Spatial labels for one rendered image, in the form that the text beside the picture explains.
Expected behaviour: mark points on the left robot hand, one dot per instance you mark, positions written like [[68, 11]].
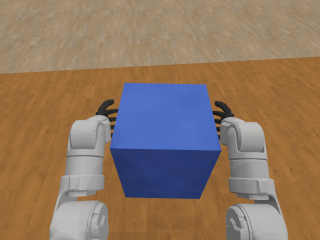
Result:
[[102, 111]]

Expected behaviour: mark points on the right robot hand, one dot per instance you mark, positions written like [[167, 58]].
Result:
[[227, 113]]

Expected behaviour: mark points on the robot right upper arm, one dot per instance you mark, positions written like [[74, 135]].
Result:
[[250, 221]]

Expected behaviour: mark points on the robot right forearm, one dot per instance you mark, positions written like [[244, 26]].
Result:
[[248, 162]]

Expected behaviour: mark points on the robot left upper arm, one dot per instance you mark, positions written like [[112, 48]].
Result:
[[80, 220]]

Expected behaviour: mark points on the carton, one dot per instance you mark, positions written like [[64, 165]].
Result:
[[165, 142]]

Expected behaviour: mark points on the robot left forearm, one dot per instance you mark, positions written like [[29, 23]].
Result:
[[84, 163]]

